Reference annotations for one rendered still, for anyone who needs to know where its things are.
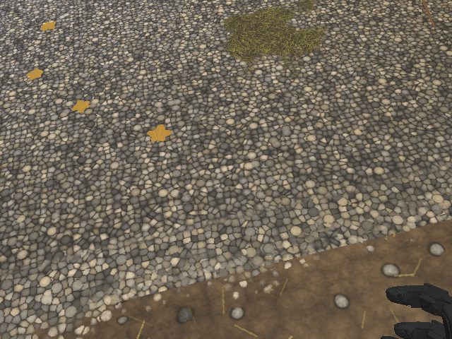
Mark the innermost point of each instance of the robot right hand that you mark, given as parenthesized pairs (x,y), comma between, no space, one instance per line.
(431,299)

